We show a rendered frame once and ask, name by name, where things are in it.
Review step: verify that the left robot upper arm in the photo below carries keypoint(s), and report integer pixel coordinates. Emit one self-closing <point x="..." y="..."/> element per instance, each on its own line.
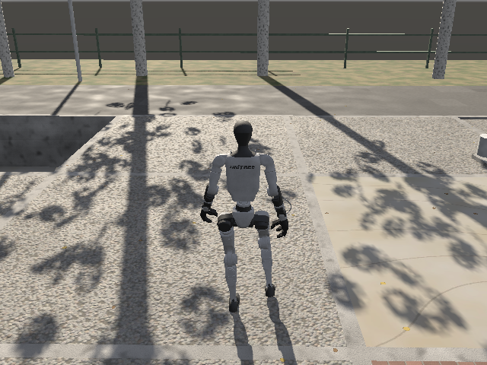
<point x="218" y="162"/>

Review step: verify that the robot foot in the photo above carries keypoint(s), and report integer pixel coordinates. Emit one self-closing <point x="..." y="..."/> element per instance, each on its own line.
<point x="233" y="305"/>
<point x="270" y="291"/>

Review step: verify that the right robot upper arm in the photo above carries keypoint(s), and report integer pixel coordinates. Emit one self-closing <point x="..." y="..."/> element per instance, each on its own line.
<point x="267" y="161"/>

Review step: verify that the robot right hand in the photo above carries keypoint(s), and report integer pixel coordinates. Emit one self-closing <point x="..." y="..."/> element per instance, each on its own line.
<point x="283" y="227"/>

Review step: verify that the robot left foot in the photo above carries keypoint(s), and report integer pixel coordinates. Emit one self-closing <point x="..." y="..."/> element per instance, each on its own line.
<point x="233" y="305"/>

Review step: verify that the robot left hand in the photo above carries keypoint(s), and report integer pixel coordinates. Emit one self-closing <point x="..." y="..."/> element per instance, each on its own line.
<point x="211" y="212"/>

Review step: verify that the robot right foot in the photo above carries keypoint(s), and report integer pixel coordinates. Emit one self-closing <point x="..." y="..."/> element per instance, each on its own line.
<point x="270" y="291"/>

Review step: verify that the left robot forearm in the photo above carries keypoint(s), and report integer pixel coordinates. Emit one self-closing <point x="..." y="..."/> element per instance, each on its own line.
<point x="207" y="201"/>

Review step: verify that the right robot forearm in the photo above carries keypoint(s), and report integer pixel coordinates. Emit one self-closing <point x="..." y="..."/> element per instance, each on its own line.
<point x="279" y="206"/>

